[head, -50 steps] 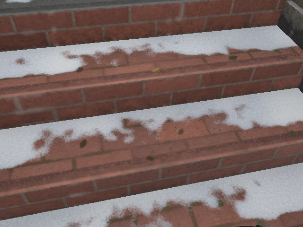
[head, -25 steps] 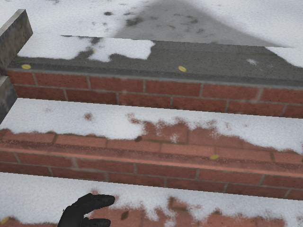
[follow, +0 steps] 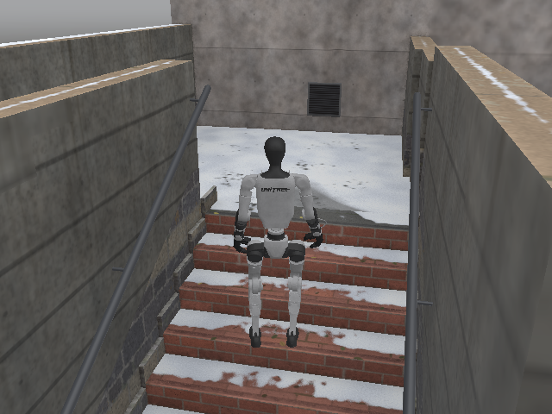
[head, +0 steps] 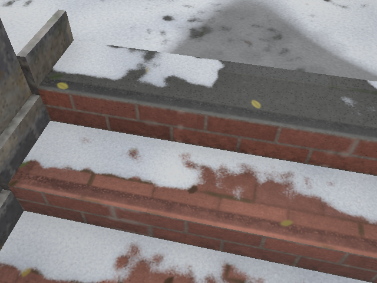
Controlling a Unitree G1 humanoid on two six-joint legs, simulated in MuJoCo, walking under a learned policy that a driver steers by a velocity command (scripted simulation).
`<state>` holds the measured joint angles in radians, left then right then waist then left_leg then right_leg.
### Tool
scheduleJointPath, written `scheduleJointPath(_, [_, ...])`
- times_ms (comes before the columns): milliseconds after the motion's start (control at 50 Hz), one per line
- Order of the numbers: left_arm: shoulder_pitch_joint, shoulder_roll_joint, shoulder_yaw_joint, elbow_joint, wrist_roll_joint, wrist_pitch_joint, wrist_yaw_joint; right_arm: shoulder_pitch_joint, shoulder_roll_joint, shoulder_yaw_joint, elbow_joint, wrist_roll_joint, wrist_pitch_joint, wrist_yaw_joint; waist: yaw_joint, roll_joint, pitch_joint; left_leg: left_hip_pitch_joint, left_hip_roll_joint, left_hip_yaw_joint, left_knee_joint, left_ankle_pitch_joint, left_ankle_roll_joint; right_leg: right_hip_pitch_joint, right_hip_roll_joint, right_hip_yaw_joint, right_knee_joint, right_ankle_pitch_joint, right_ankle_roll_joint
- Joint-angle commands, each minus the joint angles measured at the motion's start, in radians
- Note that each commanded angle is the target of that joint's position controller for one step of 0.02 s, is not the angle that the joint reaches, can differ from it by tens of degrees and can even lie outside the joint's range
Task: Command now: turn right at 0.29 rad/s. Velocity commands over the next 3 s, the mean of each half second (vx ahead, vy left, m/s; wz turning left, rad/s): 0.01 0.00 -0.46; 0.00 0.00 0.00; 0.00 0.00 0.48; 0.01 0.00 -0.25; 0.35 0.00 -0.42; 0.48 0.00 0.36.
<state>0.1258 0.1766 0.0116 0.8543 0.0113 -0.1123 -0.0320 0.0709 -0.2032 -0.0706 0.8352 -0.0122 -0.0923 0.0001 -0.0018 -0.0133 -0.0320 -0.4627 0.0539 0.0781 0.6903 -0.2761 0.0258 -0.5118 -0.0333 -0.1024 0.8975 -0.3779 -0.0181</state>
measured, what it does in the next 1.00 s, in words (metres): steps on the spot: right foot, then left foot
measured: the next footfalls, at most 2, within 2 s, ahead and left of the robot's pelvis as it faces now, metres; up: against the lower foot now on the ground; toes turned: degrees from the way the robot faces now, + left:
right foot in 0.18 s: +0.05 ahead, -0.13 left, +0.00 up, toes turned -8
left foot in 0.74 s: +0.13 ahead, +0.07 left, +0.00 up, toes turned -16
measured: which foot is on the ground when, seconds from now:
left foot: down 0.00-0.18, up 0.20-0.72, down 0.74-1.00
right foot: up 0.00-0.16, down 0.18-1.00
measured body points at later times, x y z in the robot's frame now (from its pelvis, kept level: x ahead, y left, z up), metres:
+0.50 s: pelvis +0.02 -0.06 +0.02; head +0.03 -0.09 +0.47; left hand +0.20 +0.14 -0.08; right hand +0.15 -0.36 -0.07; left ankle +0.05 +0.10 -0.54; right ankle +0.01 -0.12 -0.72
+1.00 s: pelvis +0.05 -0.04 +0.01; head +0.07 -0.05 +0.46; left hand +0.28 +0.18 -0.07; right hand +0.21 -0.30 -0.07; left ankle +0.09 +0.08 -0.72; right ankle +0.01 -0.12 -0.71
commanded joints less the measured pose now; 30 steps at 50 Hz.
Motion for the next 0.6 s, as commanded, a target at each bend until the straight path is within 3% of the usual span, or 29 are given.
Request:
scheduleJointPath(20, [-0.070,0.080,0.019,-0.102,0.003,0.007,0.025,-0.010,-0.178,-0.057,-0.094,-0.015,-0.029,-0.070,-0.055,0.158,-0.123,0.298,0.398,-0.488,-0.362,0.266,0.342,-0.268,-0.023,0.167,0.498,-0.185,0.014])
scheduleJointPath(60, [-0.043,0.048,0.004,-0.122,0.011,0.031,0.004,-0.086,-0.129,-0.040,-0.122,-0.019,-0.026,-0.091,-0.002,0.057,-0.148,0.254,0.315,-0.280,-0.375,0.355,0.260,-0.201,-0.039,0.157,0.494,-0.162,0.015])
scheduleJointPath(80, [-0.022,0.045,0.006,-0.131,0.025,0.037,-0.012,-0.158,-0.118,-0.032,-0.153,-0.009,-0.029,-0.097,0.036,0.002,-0.150,0.229,0.258,-0.176,-0.367,0.358,0.197,-0.110,-0.051,0.140,0.312,-0.140,0.019])
scheduleJointPath(100, [-0.020,0.045,0.012,-0.135,0.033,0.041,-0.016,-0.165,-0.109,-0.029,-0.153,-0.009,-0.023,-0.094,0.051,-0.011,-0.143,0.266,0.219,-0.135,-0.353,0.224,0.133,-0.060,-0.070,0.170,0.065,-0.125,0.024])
scheduleJointPath(120, [0.002,0.055,0.024,-0.112,0.029,0.035,-0.027,-0.171,-0.127,-0.039,-0.163,0.005,-0.016,-0.085,0.050,0.031,-0.121,0.265,0.165,-0.079,-0.321,0.083,0.093,0.026,-0.045,0.132,-0.147,-0.100,0.026])
scheduleJointPath(140, [0.062,0.053,0.028,-0.083,-0.001,0.022,-0.053,-0.246,-0.173,-0.053,-0.183,-0.001,-0.006,-0.068,0.065,0.082,-0.099,0.150,0.128,-0.004,-0.292,0.060,0.099,0.206,0.015,0.038,-0.249,0.082,0.003])
scheduleJointPath(160, [0.108,0.075,0.040,-0.057,-0.028,0.004,-0.063,-0.229,-0.190,-0.057,-0.177,-0.028,0.007,-0.046,0.058,0.066,-0.084,0.134,0.143,0.002,-0.242,0.039,0.097,0.275,0.059,0.008,-0.374,0.204,-0.016])
scheduleJointPath(180, [0.125,0.122,0.062,-0.045,-0.022,-0.018,-0.053,-0.138,-0.121,-0.041,-0.153,-0.046,0.017,-0.030,0.027,-0.024,-0.104,0.111,0.122,0.044,-0.119,-0.010,0.055,0.357,0.061,0.046,-0.467,0.281,-0.059])
scheduleJointPath(200, [0.148,0.305,0.106,-0.072,-0.010,-0.038,-0.014,-0.042,-0.006,-0.011,-0.202,-0.031,0.017,-0.037,-0.036,-0.305,-0.143,-0.110,-0.020,0.117,0.141,-0.232,-0.074,0.490,-0.170,0.411,-0.449,0.920,-0.302])
scheduleJointPath(220, [0.192,0.339,0.120,-0.101,0.033,-0.057,-0.006,-0.096,-0.080,-0.012,-0.252,0.007,0.013,-0.045,0.077,-0.296,-0.176,-0.327,-0.134,-0.066,0.320,-0.412,-0.133,0.603,-0.322,0.724,-0.540,0.851,-0.449])
scheduleJointPath(240, [0.167,0.293,0.118,-0.071,0.059,-0.053,-0.001,-0.187,-0.088,-0.013,-0.241,0.021,0.027,-0.044,0.105,-0.176,-0.115,-0.419,-0.108,-0.170,0.593,-0.328,-0.126,0.552,-0.285,0.666,-0.520,0.643,-0.386])
scheduleJointPath(260, [0.085,0.267,0.111,-0.090,0.050,-0.042,-0.009,-0.155,-0.112,-0.018,-0.237,0.009,0.030,-0.053,0.066,-0.144,-0.095,-0.430,-0.088,-0.208,0.787,-0.247,-0.109,0.448,-0.243,0.593,-0.489,0.524,-0.326])
scheduleJointPath(280, [-0.008,0.196,0.078,-0.131,0.036,-0.025,-0.010,-0.106,-0.165,-0.039,-0.206,-0.003,0.032,-0.066,0.013,-0.068,-0.081,-0.401,-0.067,-0.226,0.843,-0.167,-0.092,0.342,-0.216,0.530,-0.492,0.495,-0.293])
scheduleJointPath(300, [-0.018,0.137,0.055,-0.124,0.029,0.004,-0.006,-0.104,-0.137,-0.029,-0.230,-0.030,0.036,-0.072,-0.020,0.006,-0.074,-0.402,-0.073,-0.223,0.794,-0.081,-0.080,0.272,-0.173,0.508,-0.486,0.441,-0.287])
scheduleJointPath(320, [-0.028,0.122,0.050,-0.148,0.024,0.024,-0.002,-0.081,-0.119,-0.021,-0.244,-0.045,0.030,-0.074,-0.044,-0.004,-0.079,-0.392,-0.071,-0.209,0.782,-0.048,-0.092,0.247,-0.155,0.505,-0.483,0.431,-0.297])
scheduleJointPath(360, [0.015,0.119,0.048,-0.178,0.036,0.035,0.006,-0.046,-0.116,-0.014,-0.243,-0.030,0.037,-0.076,-0.016,-0.046,-0.132,-0.457,-0.079,-0.206,0.815,-0.035,-0.144,0.314,-0.162,0.544,-0.486,0.410,-0.320])
scheduleJointPath(400, [0.077,0.119,0.040,-0.182,0.040,0.030,0.006,-0.038,-0.123,-0.005,-0.242,-0.022,0.050,-0.076,0.017,-0.066,-0.130,-0.523,-0.081,-0.206,0.843,-0.026,-0.171,0.341,-0.151,0.567,-0.488,0.356,-0.318])
scheduleJointPath(440, [0.059,0.156,0.045,-0.213,0.028,0.012,0.001,0.010,-0.146,-0.004,-0.227,-0.029,0.047,-0.068,0.012,-0.107,-0.125,-0.477,-0.080,-0.169,0.948,-0.018,-0.177,0.288,-0.136,0.546,-0.475,0.435,-0.316])
scheduleJointPath(460, [0.056,0.149,0.038,-0.226,0.027,0.008,0.000,0.010,-0.155,-0.005,-0.231,-0.031,0.046,-0.067,0.014,-0.080,-0.132,-0.453,-0.079,-0.160,0.965,-0.024,-0.182,0.264,-0.128,0.542,-0.458,0.487,-0.315])
scheduleJointPath(500, [0.088,0.137,0.026,-0.236,0.024,0.004,0.003,-0.008,-0.152,0.002,-0.247,-0.031,0.044,-0.068,0.029,-0.063,-0.131,-0.451,-0.073,-0.155,0.939,-0.033,-0.191,0.284,-0.123,0.558,-0.431,0.536,-0.313])
scheduleJointPath(560, [0.138,0.136,0.021,-0.243,0.017,-0.001,0.006,-0.037,-0.136,0.013,-0.270,-0.026,0.042,-0.067,0.054,-0.086,-0.121,-0.466,-0.061,-0.143,0.803,-0.058,-0.204,0.361,-0.119,0.599,-0.413,0.533,-0.303])
scheduleJointPath(600, [0.089,0.139,0.017,-0.271,0.006,-0.003,0.009,-0.017,-0.124,0.020,-0.262,-0.025,0.046,-0.050,0.041,-0.108,-0.116,-0.400,-0.043,-0.103,0.703,-0.023,-0.204,0.330,-0.108,0.554,-0.402,0.514,-0.278])
Over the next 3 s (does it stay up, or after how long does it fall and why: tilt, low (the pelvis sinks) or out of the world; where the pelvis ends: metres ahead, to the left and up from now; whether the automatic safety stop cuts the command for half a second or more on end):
stays up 0.52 -0.16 0.21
